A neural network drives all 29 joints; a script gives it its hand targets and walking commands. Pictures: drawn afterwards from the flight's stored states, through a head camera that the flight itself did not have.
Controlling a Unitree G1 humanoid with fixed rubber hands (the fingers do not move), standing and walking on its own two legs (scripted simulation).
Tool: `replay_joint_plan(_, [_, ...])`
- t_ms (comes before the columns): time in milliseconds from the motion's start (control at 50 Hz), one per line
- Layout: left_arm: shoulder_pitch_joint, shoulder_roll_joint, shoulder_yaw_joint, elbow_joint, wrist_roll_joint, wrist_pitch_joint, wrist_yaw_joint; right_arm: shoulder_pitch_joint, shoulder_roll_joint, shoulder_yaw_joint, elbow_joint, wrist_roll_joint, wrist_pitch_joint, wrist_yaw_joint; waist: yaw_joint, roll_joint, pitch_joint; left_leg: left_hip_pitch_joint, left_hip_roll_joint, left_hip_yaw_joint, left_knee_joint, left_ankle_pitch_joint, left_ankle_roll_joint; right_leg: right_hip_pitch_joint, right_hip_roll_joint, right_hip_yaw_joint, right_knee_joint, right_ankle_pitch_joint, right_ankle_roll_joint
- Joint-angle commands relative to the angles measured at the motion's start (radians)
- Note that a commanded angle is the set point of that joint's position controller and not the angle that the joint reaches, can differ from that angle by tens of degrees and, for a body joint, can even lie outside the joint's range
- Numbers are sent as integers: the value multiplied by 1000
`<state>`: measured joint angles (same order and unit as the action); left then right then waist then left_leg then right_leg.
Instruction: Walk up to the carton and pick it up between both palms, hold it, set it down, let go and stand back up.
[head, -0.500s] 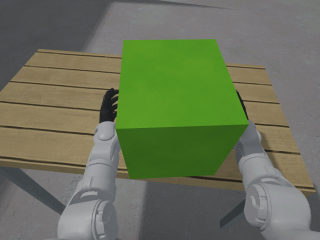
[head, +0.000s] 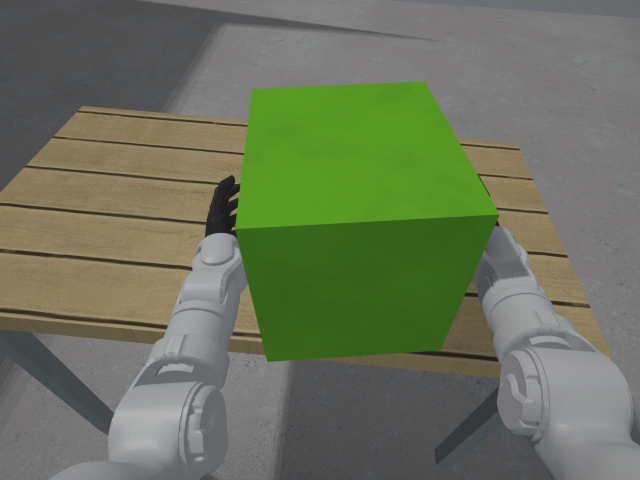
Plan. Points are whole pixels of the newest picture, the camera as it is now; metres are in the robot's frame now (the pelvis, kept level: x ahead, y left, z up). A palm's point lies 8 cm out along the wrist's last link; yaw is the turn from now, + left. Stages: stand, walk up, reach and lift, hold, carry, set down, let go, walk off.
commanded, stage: reach and lift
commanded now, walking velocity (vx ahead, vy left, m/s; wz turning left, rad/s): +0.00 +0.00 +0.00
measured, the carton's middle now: (346, 220) +0.45 +0.03 +0.09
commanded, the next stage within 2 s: none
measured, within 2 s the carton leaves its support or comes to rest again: neither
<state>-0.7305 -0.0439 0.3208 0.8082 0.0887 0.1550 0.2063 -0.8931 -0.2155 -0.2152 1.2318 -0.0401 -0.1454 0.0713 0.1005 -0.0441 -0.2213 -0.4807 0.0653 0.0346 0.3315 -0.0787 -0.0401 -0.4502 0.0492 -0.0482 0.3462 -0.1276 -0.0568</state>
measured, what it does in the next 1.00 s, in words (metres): stands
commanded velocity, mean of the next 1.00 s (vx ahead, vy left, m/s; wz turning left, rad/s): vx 0.00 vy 0.00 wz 0.00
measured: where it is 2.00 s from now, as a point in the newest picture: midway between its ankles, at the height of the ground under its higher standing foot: outside the picture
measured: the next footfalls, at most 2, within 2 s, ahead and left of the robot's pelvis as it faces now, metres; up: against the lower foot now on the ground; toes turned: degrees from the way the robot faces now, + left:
none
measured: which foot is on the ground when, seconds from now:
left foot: down 0.00-1.00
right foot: down 0.00-1.00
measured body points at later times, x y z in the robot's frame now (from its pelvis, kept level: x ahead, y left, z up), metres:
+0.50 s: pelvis +0.01 +0.00 +0.01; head -0.01 +0.02 +0.46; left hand +0.40 +0.20 +0.15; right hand +0.45 -0.13 +0.17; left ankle +0.04 +0.15 -0.74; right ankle +0.01 -0.08 -0.74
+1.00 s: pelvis +0.01 +0.01 +0.01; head -0.04 +0.03 +0.45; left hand +0.40 +0.21 +0.19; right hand +0.43 -0.12 +0.21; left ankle +0.04 +0.15 -0.74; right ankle +0.01 -0.08 -0.74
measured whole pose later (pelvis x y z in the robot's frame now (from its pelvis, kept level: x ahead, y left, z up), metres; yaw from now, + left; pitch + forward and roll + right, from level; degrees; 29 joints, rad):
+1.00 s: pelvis +0.01 +0.01 +0.01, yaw +3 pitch -1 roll -1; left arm -0.76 0.05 0.31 0.54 0.12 0.56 0.12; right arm -0.88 -0.18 -0.03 0.90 0.24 0.27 -0.10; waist -0.02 -0.03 -0.11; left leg -0.20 0.03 -0.01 0.34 -0.12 -0.02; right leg -0.12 0.03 -0.07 0.29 -0.16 -0.03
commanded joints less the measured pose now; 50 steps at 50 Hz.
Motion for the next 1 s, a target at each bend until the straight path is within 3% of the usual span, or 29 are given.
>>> replay_joint_plan(0, [-890,-583,-422,-310,-63,-36,-86,-864,529,192,-291,31,-40,119,-21,6,-732,367,-52,7,55,234,21,327,-10,-20,25,369,74])
replay_joint_plan(40, [-890,-592,-431,-306,-68,-16,-97,-887,541,196,-336,54,-26,107,-38,11,-714,380,-57,-5,52,239,17,344,-11,-18,18,402,83])
replay_joint_plan(60, [-893,-568,-395,-297,-60,-11,-103,-879,559,202,-339,59,-7,102,-28,-22,-660,362,-60,-3,46,217,27,374,-16,-11,17,398,89])
replay_joint_plan(80, [-901,-569,-392,-314,-49,-2,-103,-871,543,197,-309,66,7,104,-29,5,-634,371,-59,-8,32,222,18,376,-15,-13,15,385,84])
replay_joint_plan(120, [-913,-568,-404,-340,-64,13,-105,-869,552,200,-331,78,24,98,-46,-8,-639,383,-60,-10,30,226,17,389,-15,-11,10,392,90])
replay_joint_plan(160, [-875,-511,-356,-299,-44,39,-133,-836,584,223,-340,88,54,74,-55,-45,-570,320,-78,1,6,175,44,495,-37,12,13,459,115])
replay_joint_plan(220, [-841,-502,-321,-300,-13,80,-157,-828,579,213,-343,93,92,62,-52,-20,-457,299,-81,0,-43,116,38,527,-39,11,5,422,119])
replay_joint_plan(240, [-838,-517,-336,-322,-10,97,-158,-836,566,200,-357,93,97,60,-64,-3,-481,347,-76,-3,-38,143,31,493,-32,2,-8,407,111])
replay_joint_plan(260, [-811,-525,-340,-335,-2,113,-156,-824,560,209,-376,98,99,59,-57,14,-494,394,-74,-5,-23,194,24,476,-26,-5,-12,419,104])
replay_joint_plan(280, [-828,-523,-331,-333,-6,123,-160,-844,568,205,-392,93,106,54,-64,-4,-497,407,-75,-3,-20,190,29,466,-24,-6,-20,404,107])
replay_joint_plan(320, [-822,-532,-372,-377,-21,144,-166,-872,573,233,-472,115,109,42,-74,13,-538,440,-75,-12,-2,246,20,474,-15,-15,-18,453,104])
replay_joint_plan(360, [-830,-540,-387,-401,-34,156,-164,-882,580,257,-506,130,120,42,-69,18,-531,452,-73,-16,2,241,21,458,-12,-17,-22,423,99])
replay_joint_plan(420, [-858,-539,-428,-470,-38,175,-160,-839,600,288,-501,163,148,30,-90,55,-536,474,-78,-23,10,271,12,472,-13,-10,-16,440,101])
replay_joint_plan(440, [-864,-538,-426,-468,-41,186,-161,-847,608,293,-514,167,158,26,-96,41,-512,472,-80,-25,7,240,18,458,-14,-6,-26,403,102])
replay_joint_plan(520, [-841,-552,-474,-501,-70,228,-167,-910,628,359,-647,222,178,8,-82,63,-567,467,-88,-37,25,265,25,478,-17,3,-17,455,108])
replay_joint_plan(560, [-833,-535,-477,-519,-81,243,-173,-900,645,409,-679,262,206,-9,-84,38,-538,463,-93,-42,31,267,32,499,-15,12,-18,472,114])
replay_joint_plan(600, [-913,-536,-470,-508,-96,246,-176,-948,647,374,-662,253,223,-3,-82,34,-536,439,-91,-43,4,166,39,438,-22,8,-30,332,114])
replay_joint_plan(680, [-872,-548,-459,-469,-85,286,-175,-929,631,358,-649,261,262,-10,-87,47,-477,518,-80,-48,12,179,28,363,-5,-3,-58,245,94])
replay_joint_plan(740, [-901,-564,-503,-507,-112,295,-191,-919,673,372,-678,288,280,-30,-125,63,-484,519,-90,-51,23,189,23,400,-9,5,-57,284,105])
replay_joint_plan(760, [-918,-579,-514,-534,-118,293,-190,-928,662,376,-680,300,282,-32,-128,89,-513,534,-90,-54,31,220,10,399,-5,1,-49,308,103])
replay_joint_plan(800, [-871,-540,-454,-475,-92,305,-202,-933,657,396,-691,304,299,-39,-109,38,-469,513,-96,-50,26,194,31,421,-7,5,-55,320,115])
replay_joint_plan(820, [-843,-535,-464,-496,-99,308,-212,-919,681,419,-727,314,304,-50,-115,15,-486,501,-101,-51,30,213,38,470,-5,8,-44,380,124])
replay_joint_plan(840, [-848,-538,-466,-509,-92,312,-212,-919,665,417,-709,327,312,-55,-116,42,-474,493,-100,-58,25,222,28,467,-3,6,-38,383,120])
replay_joint_plan(900, [-853,-516,-426,-474,-76,330,-230,-885,683,406,-659,329,343,-64,-126,25,-370,494,-99,-50,3,159,36,436,-8,13,-62,284,123])
replay_joint_plan(920, [-870,-517,-446,-514,-87,328,-233,-881,694,413,-674,335,344,-67,-134,28,-411,507,-97,-52,7,183,32,445,-4,11,-56,301,123])
replay_joint_plan(940, [-875,-506,-429,-477,-74,334,-241,-886,690,403,-672,328,350,-70,-133,41,-374,496,-101,-49,6,158,33,441,-10,16,-64,286,122])
replay_joint_plan(960, [-869,-521,-466,-530,-89,331,-241,-861,706,421,-693,343,354,-76,-152,58,-411,521,-104,-53,17,190,25,453,-7,16,-59,319,122])
replay_joint_plan(980, [-886,-534,-486,-563,-100,332,-237,-889,702,436,-726,358,352,-78,-147,75,-434,540,-99,-59,28,225,15,439,2,7,-56,328,116])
